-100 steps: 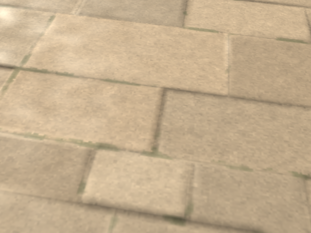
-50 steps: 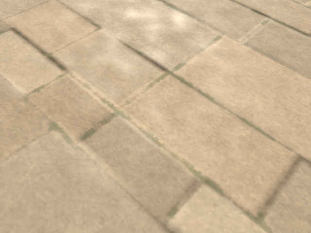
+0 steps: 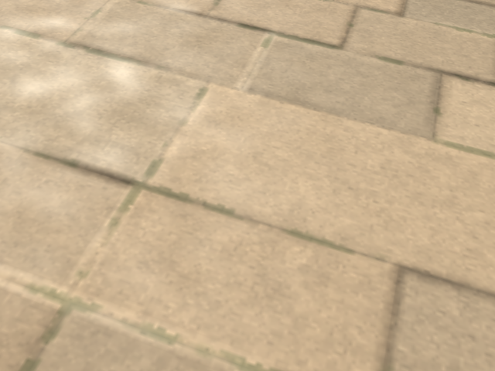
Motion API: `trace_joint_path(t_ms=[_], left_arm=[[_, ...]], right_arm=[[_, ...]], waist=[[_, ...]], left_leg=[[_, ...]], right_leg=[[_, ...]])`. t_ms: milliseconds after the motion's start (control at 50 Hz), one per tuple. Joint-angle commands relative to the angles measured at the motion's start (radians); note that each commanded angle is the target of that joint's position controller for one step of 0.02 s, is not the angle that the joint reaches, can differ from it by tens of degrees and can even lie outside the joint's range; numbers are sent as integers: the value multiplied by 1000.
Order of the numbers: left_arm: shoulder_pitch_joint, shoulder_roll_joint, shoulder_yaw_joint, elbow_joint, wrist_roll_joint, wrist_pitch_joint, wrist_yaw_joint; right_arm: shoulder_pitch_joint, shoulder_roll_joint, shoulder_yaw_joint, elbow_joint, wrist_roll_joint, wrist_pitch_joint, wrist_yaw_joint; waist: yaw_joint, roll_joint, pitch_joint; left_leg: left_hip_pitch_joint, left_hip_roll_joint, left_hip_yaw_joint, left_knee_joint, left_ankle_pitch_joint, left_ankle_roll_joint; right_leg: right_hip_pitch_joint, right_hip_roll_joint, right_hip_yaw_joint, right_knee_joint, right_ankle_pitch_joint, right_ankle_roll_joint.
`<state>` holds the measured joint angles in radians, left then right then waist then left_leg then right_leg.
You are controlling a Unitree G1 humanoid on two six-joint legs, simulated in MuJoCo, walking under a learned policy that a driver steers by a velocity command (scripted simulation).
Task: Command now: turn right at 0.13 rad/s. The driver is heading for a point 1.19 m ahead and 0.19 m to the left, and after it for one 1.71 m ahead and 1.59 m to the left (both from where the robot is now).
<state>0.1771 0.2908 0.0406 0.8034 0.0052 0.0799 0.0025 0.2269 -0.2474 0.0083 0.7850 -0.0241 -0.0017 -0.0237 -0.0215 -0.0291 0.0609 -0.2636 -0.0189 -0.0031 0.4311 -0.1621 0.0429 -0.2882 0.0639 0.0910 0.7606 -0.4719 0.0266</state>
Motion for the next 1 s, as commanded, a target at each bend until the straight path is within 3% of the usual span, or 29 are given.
trace_joint_path(t_ms=[20,60,80,100,120,140,180,220,320,360,380,400,420,440,460,480,500,540,600,680,780,840,880,900,920,940,960,980,1000], left_arm=[[67,58,4,-10,-4,-7,9],[121,47,-6,30,11,-28,15],[129,86,-3,34,29,-42,19],[155,163,13,36,30,-49,20],[192,213,34,60,21,-52,11],[167,175,26,64,31,-64,11],[113,125,17,62,20,-85,13],[123,105,15,75,11,-109,12],[203,121,27,120,14,-133,6],[194,137,33,122,13,-134,2],[179,141,35,121,9,-134,1],[181,129,31,122,10,-136,1],[160,92,18,107,11,-144,-2],[143,0,-8,54,-4,-153,-8],[117,97,17,58,22,-144,-3],[117,99,21,64,25,-142,-12],[120,80,16,76,21,-145,-25],[122,60,13,87,31,-138,-36],[70,43,7,73,34,-126,-46],[-92,16,-5,14,34,-122,-51],[-211,9,-15,-33,22,-122,-49],[-175,31,-4,-30,23,-128,-37],[26,59,17,34,29,-141,-21],[194,104,36,83,45,-152,-9],[316,206,59,88,69,-158,4],[285,224,66,90,39,-143,-2],[164,154,52,69,18,-138,-4],[74,79,33,51,14,-146,-8],[43,44,23,54,17,-156,-9]], right_arm=[[5,-169,-45,-27,0,3,3],[32,-159,-45,-9,5,13,6],[37,-141,-43,-13,6,14,10],[-17,-103,-34,-48,16,13,16],[-108,-129,-42,-74,5,12,18],[-136,-153,-55,-83,-2,8,21],[-45,-152,-63,-43,-7,-7,38],[-34,-129,-62,-24,-15,-23,56],[-141,-92,-52,-58,-4,-28,62],[-102,-97,-56,-49,1,-30,56],[-36,-97,-59,-25,0,-34,50],[58,-118,-69,12,-2,-42,39],[196,-173,-88,48,-10,-56,25],[323,-308,-119,68,-13,-59,20],[312,-268,-110,83,-7,-53,26],[209,-214,-94,58,-2,-53,32],[136,-165,-82,41,-1,-58,37],[102,-126,-68,43,3,-72,34],[163,-119,-65,87,10,-88,33],[217,-104,-59,133,13,-89,31],[243,-122,-63,171,11,-93,26],[224,-134,-67,187,8,-89,19],[208,-141,-69,194,5,-80,18],[217,-125,-62,189,7,-77,20],[280,-30,-39,152,24,-77,26],[339,-42,-50,168,34,-72,24],[255,-111,-68,163,17,-65,19],[192,-101,-68,153,16,-68,28],[181,-71,-65,158,18,-64,31]], waist=[[21,211,-111],[43,161,-116],[40,87,-92],[62,-71,-50],[115,-187,58],[101,-158,132],[39,-127,100],[37,-107,53],[80,-118,43],[52,-104,41],[12,-77,33],[-26,-32,5],[-93,75,-65],[-130,351,-151],[-98,225,-80],[-37,127,4],[-7,94,32],[21,112,28],[22,114,12],[0,99,47],[-12,113,57],[22,102,40],[108,81,-69],[167,43,-169],[160,-131,-317],[122,-229,-374],[84,-86,-200],[63,-30,-92],[36,-20,-43]], left_leg=[[83,200,-210,-96,210,145],[-31,167,-210,-109,-172,88],[-148,132,-195,-74,-360,49],[-295,22,-75,56,-412,10],[-342,-42,37,238,-318,-8],[-361,9,-7,356,-276,-4],[-357,33,-17,414,-213,-8],[-326,34,14,401,-170,-16],[-206,31,54,201,-163,-22],[-66,16,74,107,-131,-6],[58,1,87,38,-77,1],[218,-14,73,0,-82,8],[400,94,-67,-65,-178,33],[532,359,-501,-238,-495,130],[415,417,-651,-288,-569,175],[327,382,-557,-280,-548,174],[261,333,-458,-292,-434,160],[220,258,-303,-316,-208,136],[241,226,-189,-318,64,151],[242,206,-107,-328,202,165],[228,218,-56,-315,321,147],[301,249,-45,-231,515,125],[293,211,-14,39,719,95],[159,161,8,272,565,79],[-97,57,56,627,79,49],[-290,-63,-22,833,-358,45],[-351,23,-73,868,-272,60],[-332,63,-68,822,-180,62],[-287,92,-64,771,-135,60]], right_leg=[[93,5,-77,-207,71,-21],[261,4,-86,-415,174,-62],[317,-80,27,-427,56,-100],[301,-224,250,-508,-214,-182],[164,-363,449,-664,-385,-263],[119,-386,472,-703,-337,-287],[174,-311,350,-693,-162,-253],[225,-252,236,-662,19,-238],[199,-257,178,-614,114,-243],[122,-267,170,-575,142,-232],[58,-256,151,-528,169,-214],[-20,-222,119,-437,217,-193],[-118,-153,40,-220,246,-159],[-324,-10,-108,110,31,-108],[-393,-24,-42,281,-59,-125],[-409,-83,-10,337,23,-142],[-387,-115,-18,329,103,-139],[-344,-150,-51,291,189,-115],[-368,-155,-93,274,262,-80],[-421,-156,-131,109,349,-44],[-273,-116,-164,-130,436,-67],[-190,-89,-166,-186,380,-113],[62,-31,-186,-259,342,-149],[300,-94,-116,-282,301,-176],[554,-401,269,-335,97,-237],[583,-513,633,-520,-6,-308],[435,-468,484,-536,-85,-270],[285,-424,338,-569,-15,-244],[191,-379,222,-601,99,-207]])
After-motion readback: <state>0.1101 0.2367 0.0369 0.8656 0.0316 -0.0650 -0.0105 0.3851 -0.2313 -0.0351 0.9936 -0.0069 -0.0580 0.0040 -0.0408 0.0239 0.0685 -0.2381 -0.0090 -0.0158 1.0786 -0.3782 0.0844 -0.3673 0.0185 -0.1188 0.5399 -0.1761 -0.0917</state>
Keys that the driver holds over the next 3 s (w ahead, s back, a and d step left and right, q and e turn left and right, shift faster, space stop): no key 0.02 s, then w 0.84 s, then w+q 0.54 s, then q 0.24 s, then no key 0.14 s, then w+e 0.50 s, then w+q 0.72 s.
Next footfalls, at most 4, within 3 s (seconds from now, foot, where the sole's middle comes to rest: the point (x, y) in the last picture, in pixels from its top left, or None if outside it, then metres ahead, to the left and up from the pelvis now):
0.08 right None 0.01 -0.11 -0.78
0.40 left None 0.16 0.12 -0.78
0.90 right None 0.47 -0.08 -0.78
1.48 left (204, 284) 0.72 0.10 -0.78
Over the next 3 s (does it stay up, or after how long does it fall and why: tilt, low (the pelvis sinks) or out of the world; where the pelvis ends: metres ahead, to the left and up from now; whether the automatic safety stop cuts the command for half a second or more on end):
stays up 1.27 0.17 0.00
